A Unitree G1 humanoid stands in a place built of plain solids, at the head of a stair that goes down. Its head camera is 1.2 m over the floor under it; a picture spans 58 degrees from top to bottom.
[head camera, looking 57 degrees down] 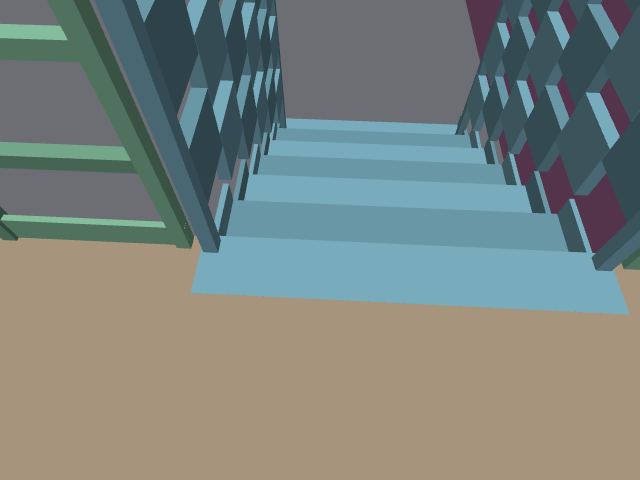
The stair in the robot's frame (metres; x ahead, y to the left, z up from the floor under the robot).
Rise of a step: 0.17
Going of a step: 0.28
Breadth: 1.32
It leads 3 degrees to the right of straight ahead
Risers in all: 7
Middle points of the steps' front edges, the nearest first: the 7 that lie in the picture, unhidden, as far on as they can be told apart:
0.76 -0.27 0.00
1.05 -0.29 -0.17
1.33 -0.30 -0.33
1.61 -0.32 -0.50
1.90 -0.34 -0.66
2.18 -0.35 -0.83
2.46 -0.37 -0.99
